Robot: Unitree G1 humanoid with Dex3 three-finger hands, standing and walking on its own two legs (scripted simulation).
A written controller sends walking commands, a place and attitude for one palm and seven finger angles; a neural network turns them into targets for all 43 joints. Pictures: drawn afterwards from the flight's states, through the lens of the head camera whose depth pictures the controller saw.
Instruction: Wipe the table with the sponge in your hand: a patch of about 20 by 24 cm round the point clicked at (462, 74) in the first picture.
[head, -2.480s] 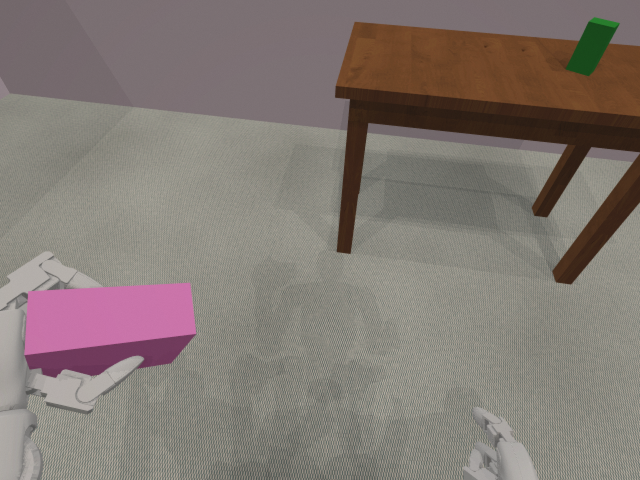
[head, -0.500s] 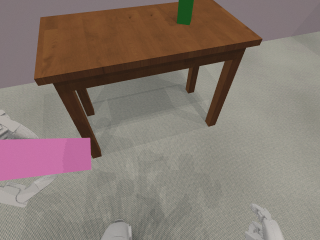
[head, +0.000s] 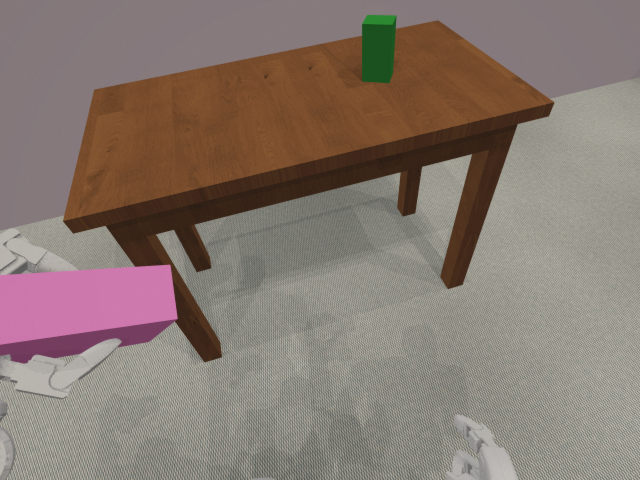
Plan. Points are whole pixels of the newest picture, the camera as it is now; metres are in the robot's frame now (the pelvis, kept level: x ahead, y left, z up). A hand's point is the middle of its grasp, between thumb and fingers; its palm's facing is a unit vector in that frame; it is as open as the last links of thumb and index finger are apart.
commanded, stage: take the last steps up to it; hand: left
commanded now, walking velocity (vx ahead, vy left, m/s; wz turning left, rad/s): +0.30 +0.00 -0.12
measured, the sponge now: (112, 312) +0.23 +0.21 +0.18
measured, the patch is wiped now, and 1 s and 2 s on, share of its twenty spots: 0.00 0.00 0.00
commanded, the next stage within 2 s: come to a stop and stand still in 1.18 s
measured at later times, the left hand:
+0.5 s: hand (158, 195) +0.38 +0.22 +0.19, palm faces +0.36 -0.84 -0.41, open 9.4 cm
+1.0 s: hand (256, 153) +0.47 +0.12 +0.17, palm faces +0.30 -0.84 -0.45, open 9.4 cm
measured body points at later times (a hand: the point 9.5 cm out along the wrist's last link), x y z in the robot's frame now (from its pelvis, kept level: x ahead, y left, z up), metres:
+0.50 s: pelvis +0.13 -0.01 +0.00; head +0.14 -0.01 +0.45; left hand +0.35 +0.26 +0.21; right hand +0.28 -0.26 -0.08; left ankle +0.19 +0.08 -0.72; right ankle +0.04 -0.10 -0.65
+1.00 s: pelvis +0.23 -0.08 +0.01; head +0.27 -0.11 +0.46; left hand +0.45 +0.17 +0.20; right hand +0.37 -0.35 -0.09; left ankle +0.24 +0.06 -0.64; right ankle +0.21 -0.17 -0.72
